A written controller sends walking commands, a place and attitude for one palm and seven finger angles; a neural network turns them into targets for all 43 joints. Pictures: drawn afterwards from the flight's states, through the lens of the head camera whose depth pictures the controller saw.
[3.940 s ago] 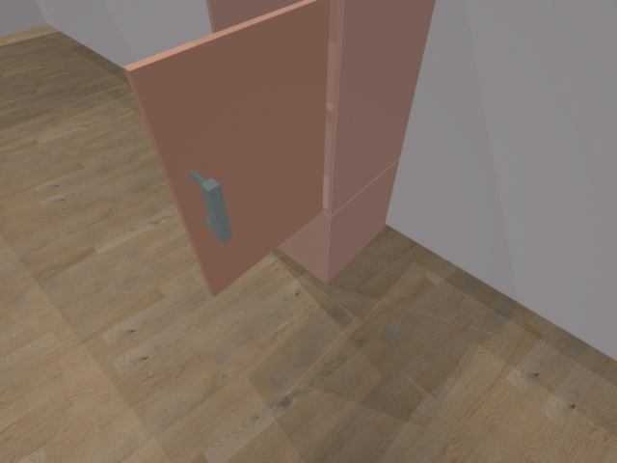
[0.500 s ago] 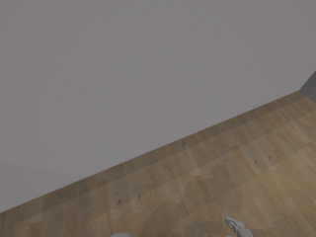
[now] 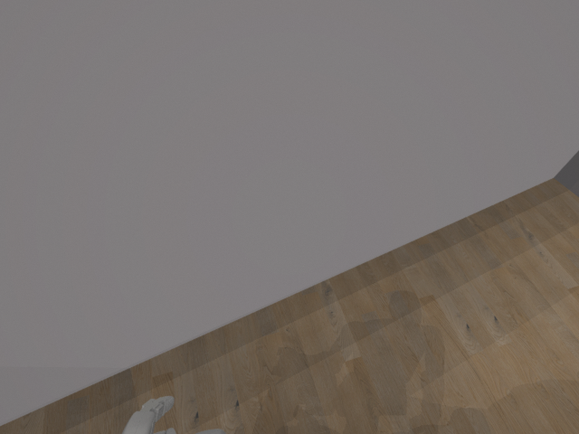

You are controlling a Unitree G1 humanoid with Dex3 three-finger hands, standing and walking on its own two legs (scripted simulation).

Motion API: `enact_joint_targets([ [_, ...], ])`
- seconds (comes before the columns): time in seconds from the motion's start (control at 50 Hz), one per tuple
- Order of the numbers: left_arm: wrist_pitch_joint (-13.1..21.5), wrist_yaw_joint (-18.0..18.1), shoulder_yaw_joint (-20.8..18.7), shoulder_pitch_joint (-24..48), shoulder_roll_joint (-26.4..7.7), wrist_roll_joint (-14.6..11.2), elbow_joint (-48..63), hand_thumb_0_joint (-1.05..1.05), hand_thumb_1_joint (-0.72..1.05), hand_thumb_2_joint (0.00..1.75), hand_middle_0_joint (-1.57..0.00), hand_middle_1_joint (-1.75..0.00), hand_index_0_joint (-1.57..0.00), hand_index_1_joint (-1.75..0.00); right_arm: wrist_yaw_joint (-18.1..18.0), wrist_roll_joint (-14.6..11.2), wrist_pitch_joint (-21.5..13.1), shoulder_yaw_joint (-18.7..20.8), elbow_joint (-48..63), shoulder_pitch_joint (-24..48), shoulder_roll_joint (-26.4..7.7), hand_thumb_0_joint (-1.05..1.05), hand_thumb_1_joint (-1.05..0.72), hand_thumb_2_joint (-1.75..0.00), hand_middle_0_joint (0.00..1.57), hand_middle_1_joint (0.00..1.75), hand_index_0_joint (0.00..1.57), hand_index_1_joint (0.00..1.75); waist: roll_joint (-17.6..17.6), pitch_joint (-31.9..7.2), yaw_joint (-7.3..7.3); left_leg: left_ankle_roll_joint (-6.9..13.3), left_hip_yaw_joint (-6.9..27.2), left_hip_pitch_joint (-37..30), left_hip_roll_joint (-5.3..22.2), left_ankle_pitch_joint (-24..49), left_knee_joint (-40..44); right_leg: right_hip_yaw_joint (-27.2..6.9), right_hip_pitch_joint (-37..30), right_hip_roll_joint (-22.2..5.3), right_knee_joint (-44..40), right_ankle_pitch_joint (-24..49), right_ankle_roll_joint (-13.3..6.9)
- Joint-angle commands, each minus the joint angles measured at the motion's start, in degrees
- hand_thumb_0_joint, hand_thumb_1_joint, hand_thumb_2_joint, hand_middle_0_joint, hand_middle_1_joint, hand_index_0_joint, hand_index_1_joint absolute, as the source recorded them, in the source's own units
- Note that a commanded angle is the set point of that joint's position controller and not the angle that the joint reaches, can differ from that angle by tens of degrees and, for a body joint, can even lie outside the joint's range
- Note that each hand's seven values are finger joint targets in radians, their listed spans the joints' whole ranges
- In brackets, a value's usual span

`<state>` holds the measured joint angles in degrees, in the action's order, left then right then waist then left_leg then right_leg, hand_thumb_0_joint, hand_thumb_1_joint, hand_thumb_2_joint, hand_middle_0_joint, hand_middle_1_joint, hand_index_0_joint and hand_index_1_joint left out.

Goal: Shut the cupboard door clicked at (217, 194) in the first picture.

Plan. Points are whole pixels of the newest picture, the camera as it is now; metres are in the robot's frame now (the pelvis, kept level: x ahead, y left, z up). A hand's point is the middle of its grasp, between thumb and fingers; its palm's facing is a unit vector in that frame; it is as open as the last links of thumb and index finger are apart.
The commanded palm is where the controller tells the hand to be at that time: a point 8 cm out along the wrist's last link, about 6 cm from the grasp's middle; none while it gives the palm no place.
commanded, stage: turn to face it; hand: left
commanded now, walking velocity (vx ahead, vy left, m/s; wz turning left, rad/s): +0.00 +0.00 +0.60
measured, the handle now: out of the picture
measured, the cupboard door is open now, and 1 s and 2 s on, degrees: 89 89 89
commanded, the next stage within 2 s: none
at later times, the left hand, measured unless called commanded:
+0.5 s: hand out of the picture +0.07 +0.18 -0.14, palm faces +0.32 -0.89 -0.33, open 7.4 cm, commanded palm none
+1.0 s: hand out of the picture -0.01 +0.16 -0.17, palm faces +0.62 -0.75 -0.24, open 7.4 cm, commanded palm none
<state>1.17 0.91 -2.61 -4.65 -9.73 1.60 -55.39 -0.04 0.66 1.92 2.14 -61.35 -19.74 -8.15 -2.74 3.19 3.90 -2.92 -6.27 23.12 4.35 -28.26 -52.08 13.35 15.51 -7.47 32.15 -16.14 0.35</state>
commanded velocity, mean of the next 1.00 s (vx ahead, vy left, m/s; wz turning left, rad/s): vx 0.00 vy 0.00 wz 0.60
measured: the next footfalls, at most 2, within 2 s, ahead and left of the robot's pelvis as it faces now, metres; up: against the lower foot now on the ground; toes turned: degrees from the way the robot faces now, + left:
left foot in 0.06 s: +0.07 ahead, +0.13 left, +0.00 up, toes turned +10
right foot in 0.38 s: +0.11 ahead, -0.14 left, +0.00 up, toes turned +10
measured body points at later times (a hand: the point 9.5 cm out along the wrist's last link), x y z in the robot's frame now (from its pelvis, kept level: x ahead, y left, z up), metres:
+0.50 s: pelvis +0.06 -0.05 +0.00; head +0.11 -0.07 +0.45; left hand +0.05 +0.22 -0.12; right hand +0.22 -0.29 -0.15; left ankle -0.01 +0.08 -0.65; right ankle +0.07 -0.14 -0.73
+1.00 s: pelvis +0.06 -0.06 +0.00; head +0.09 -0.02 +0.45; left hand -0.04 +0.20 -0.15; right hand +0.29 -0.20 -0.13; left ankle +0.00 +0.04 -0.73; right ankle +0.14 -0.19 -0.66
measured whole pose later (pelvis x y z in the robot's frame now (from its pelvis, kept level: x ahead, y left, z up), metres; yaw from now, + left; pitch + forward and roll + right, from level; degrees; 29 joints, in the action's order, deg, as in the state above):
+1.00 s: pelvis +0.06 -0.06 +0.00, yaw +37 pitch +0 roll -1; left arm -3.4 0.1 -4.4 -9.5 -14.6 1.2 -52.3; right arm 0.1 1.4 2.4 2.1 -51.8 -7.4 -11.8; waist -1.9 5.9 -1.0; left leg 0.9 0.7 15.7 -0.1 -14.2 -29.7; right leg 1.5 27.5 -5.3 60.7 -24.3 4.9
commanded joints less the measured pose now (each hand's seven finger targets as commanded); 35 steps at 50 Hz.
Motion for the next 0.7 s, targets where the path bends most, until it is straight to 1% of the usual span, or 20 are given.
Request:
enact_joint_targets([
  [0.0,-0.7,0.5,-2.8,-2.3,-9.9,-0.9,2.4,0.0,0.9,0.9,-0.2,-0.3,-0.2,-0.3,0.5,0.6,-0.9,0.8,3.1,-5.7,-4.1,0.0,-0.9,-0.9,0.2,0.3,0.2,0.3,-0.5,-4.4,-0.49,-0.5,-2.9,-9.4,-0.6,18.0,19.7,-1.9,0.7,-11.2,-0.6,12.8,-2.6],
  [0.02,-1.4,0.3,-2.5,-2.8,-7.9,-1.3,3.2,0.0,0.9,0.9,-0.2,-0.3,-0.2,-0.3,0.5,0.8,-1.3,1.6,3.1,-7.7,-7.8,0.0,-0.9,-0.9,0.2,0.3,0.2,0.3,10.6,-4.5,-0.01,1.4,5.3,-11.6,3.1,23.5,27.5,-0.5,4.4,-6.9,8.0,1.8,0.1],
  [0.04,-2.0,0.1,-1.8,-3.3,-4.6,-1.6,5.1,0.0,0.9,0.9,-0.2,-0.3,-0.2,-0.3,0.1,1.2,-1.8,3.1,4.4,-8.5,-13.4,0.0,-0.9,-0.9,0.2,0.3,0.2,0.3,27.3,-4.4,0.36,8.5,25.6,-13.7,16.5,37.5,33.1,-1.3,15.6,0.3,20.2,-20.3,4.5],
  [0.06,-2.4,0.4,-1.7,0.7,-5.8,-1.1,6.8,0.0,0.9,0.9,-0.2,-0.3,-0.2,-0.3,-0.9,1.5,-1.6,3.8,4.6,-9.5,-16.0,0.0,-0.9,-0.9,0.2,0.3,0.2,0.3,21.7,-6.6,2.49,14.4,32.0,-13.8,21.4,39.0,34.0,-9.2,16.8,2.1,29.9,-23.0,3.5],
  [0.08,-2.3,0.1,-2.0,0.8,-5.6,-1.0,8.2,0.0,0.9,0.9,-0.2,-0.3,-0.2,-0.3,-1.0,1.5,-1.4,4.2,6.2,-6.9,-17.2,0.0,-0.9,-0.9,0.2,0.3,0.2,0.3,13.9,-7.1,0.61,15.7,29.8,-10.5,21.1,28.0,34.0,-11.8,15.3,1.2,33.5,-18.6,2.7],
  [0.1,-2.3,0.0,-2.4,2.7,-4.6,-0.4,7.3,0.0,0.9,0.9,-0.2,-0.3,-0.2,-0.3,-1.3,1.5,-2.0,4.0,6.9,-4.3,-15.1,0.0,-0.9,-0.9,0.2,0.3,0.2,0.3,14.8,-5.7,-0.03,13.8,28.7,-10.7,16.7,31.9,33.7,-11.5,19.2,1.9,35.2,-15.2,3.1],
  [0.14,-2.2,-0.2,-2.4,1.6,-5.3,-0.6,6.3,0.0,0.9,0.9,-0.2,-0.3,-0.2,-0.3,-1.7,1.2,-2.3,3.1,7.8,-0.8,-13.0,0.0,-0.9,-0.9,0.2,0.3,0.2,0.3,15.8,-3.8,-1.51,11.5,22.0,-11.9,13.5,40.9,31.4,-12.9,19.7,1.6,34.3,-10.3,3.8],
  [0.18,-2.3,-0.2,-2.2,0.3,-5.0,-1.0,5.8,0.0,0.9,0.9,-0.2,-0.3,-0.2,-0.3,-1.9,1.2,-2.3,3.1,8.3,0.4,-13.3,0.0,-0.9,-0.9,0.2,0.3,0.2,0.3,13.1,-6.0,-1.89,11.2,18.8,-14.9,11.6,47.8,29.3,-12.3,16.6,2.9,28.2,-10.6,4.4],
  [0.22,-2.5,-0.2,-2.0,-0.3,-5.1,-1.3,6.0,0.0,0.9,0.9,-0.2,-0.3,-0.2,-0.3,-1.7,1.2,-1.8,3.7,9.1,2.0,-14.8,0.0,-0.9,-0.9,0.2,0.3,0.2,0.3,12.0,-7.1,-1.77,11.2,18.0,-14.4,10.6,44.7,28.9,-11.4,11.6,4.3,20.0,-11.6,4.2],
  [0.26,-2.3,-0.2,-1.9,-2.5,-5.4,-1.4,6.0,0.0,0.9,0.9,-0.2,-0.3,-0.2,-0.3,-1.4,1.2,-1.1,4.1,10.1,4.6,-15.7,0.0,-0.9,-0.9,0.2,0.3,0.2,0.3,13.9,-7.3,-2.41,11.1,19.0,-12.7,9.7,40.7,28.7,-10.4,7.1,5.8,12.3,-10.4,3.9],
  [0.3,-2.0,-0.1,-2.2,-7.0,-6.2,-1.4,5.1,0.0,0.9,0.9,-0.2,-0.3,-0.2,-0.3,-1.1,0.9,-0.5,4.5,11.4,7.7,-16.1,0.0,-0.9,-0.9,0.2,0.3,0.2,0.3,12.1,-7.0,-4.36,9.5,19.1,-7.7,7.6,34.1,26.9,-9.1,-1.1,7.0,1.7,-2.8,3.6],
  [0.32,-1.5,0.1,-2.6,-10.6,-8.1,-1.2,4.6,0.0,0.9,0.9,-0.2,-0.3,-0.2,-0.3,-0.9,0.4,-0.3,4.5,12.3,9.4,-15.2,0.0,-0.9,-0.9,0.2,0.3,0.2,0.3,8.1,-7.6,-6.17,7.1,17.9,-3.3,4.7,26.9,23.1,-10.2,-8.1,5.3,-8.2,3.8,3.3],
  [0.34,-0.8,0.6,-3.6,-12.9,-13.6,-0.1,4.4,0.0,0.9,0.9,-0.2,-0.3,-0.2,-0.3,-0.4,-0.3,0.0,4.2,13.7,10.0,-11.1,0.0,-0.9,-0.9,0.2,0.3,0.2,0.3,-7.6,-6.8,-7.01,2.4,10.5,7.1,-2.7,8.7,12.4,-23.6,-14.4,-7.7,-17.8,4.8,-0.1],
  [0.36,-0.9,0.8,-4.1,-12.0,-17.6,0.1,5.3,0.0,0.9,0.9,-0.2,-0.3,-0.2,-0.3,0.0,-0.1,0.0,3.9,15.3,11.5,-10.0,0.0,-0.9,-0.9,0.2,0.3,0.2,0.3,-18.2,-4.7,-7.36,0.0,5.9,11.4,-6.9,-8.6,-3.3,-35.5,-10.3,-20.8,-19.5,12.8,-6.9],
  [0.38,-0.7,0.9,-3.3,-10.4,-16.2,-0.2,5.9,0.0,0.9,0.9,-0.2,-0.3,-0.2,-0.3,0.4,0.3,0.3,4.2,15.1,11.6,-11.9,0.0,-0.9,-0.9,0.2,0.3,0.2,0.3,-14.1,-3.8,-6.36,0.9,9.3,10.5,-4.0,-7.4,-12.9,-31.7,-5.2,-20.5,-17.4,14.5,-9.5],
  [0.4,-0.3,1.0,-2.5,-7.1,-12.4,-0.2,6.7,0.0,0.9,0.9,-0.2,-0.3,-0.2,-0.3,0.7,0.5,0.8,4.2,13.6,10.9,-11.6,0.0,-0.9,-0.9,0.2,0.3,0.2,0.3,-9.9,-1.9,-4.12,0.5,10.2,10.9,-2.9,-1.7,-17.2,-26.5,-3.4,-16.1,-16.6,16.0,-8.8],
  [0.42,-0.3,1.0,-2.2,-5.6,-11.5,-0.4,6.8,0.0,0.9,0.9,-0.2,-0.3,-0.2,-0.3,0.8,0.5,1.4,4.2,12.6,11.1,-10.6,0.0,-0.9,-0.9,0.2,0.3,0.2,0.3,-10.2,-1.2,-2.89,-0.5,8.7,11.5,-2.1,1.0,-19.7,-22.0,-3.5,-13.2,-14.7,20.9,-7.6],
  [0.48,0.0,1.1,-1.7,-8.0,-10.3,-0.5,6.9,0.0,0.9,0.9,-0.2,-0.3,-0.2,-0.3,1.4,0.2,1.7,3.2,12.9,12.6,-9.2,0.0,-0.9,-0.9,0.2,0.3,0.2,0.3,-8.9,-3.5,-3.37,-1.6,5.5,10.9,-2.0,4.0,-14.1,-12.0,-10.4,-9.9,-10.9,37.2,-6.0],
  [0.6,-0.1,1.2,-2.4,-14.0,-12.8,-0.2,5.4,0.0,0.9,0.9,-0.2,-0.3,-0.2,-0.3,1.8,0.0,1.5,2.0,14.4,18.3,-8.3,0.0,-0.9,-0.9,0.2,0.3,0.2,0.3,-7.1,-6.1,-6.54,-1.5,1.1,6.7,-2.8,3.8,2.1,-9.8,-18.1,-12.1,-7.8,43.7,-7.0],
  [0.68,-0.4,1.0,-3.1,-13.1,-14.1,0.0,5.5,0.0,0.9,0.9,-0.2,-0.3,-0.2,-0.3,1.6,-0.2,0.8,1.7,15.2,18.4,-8.7,0.0,-0.9,-0.9,0.2,0.3,0.2,0.3,-8.7,-6.6,-6.37,0.0,-0.6,0.7,-3.0,3.9,11.7,-8.3,-16.6,-14.5,-5.1,42.2,-7.2],
])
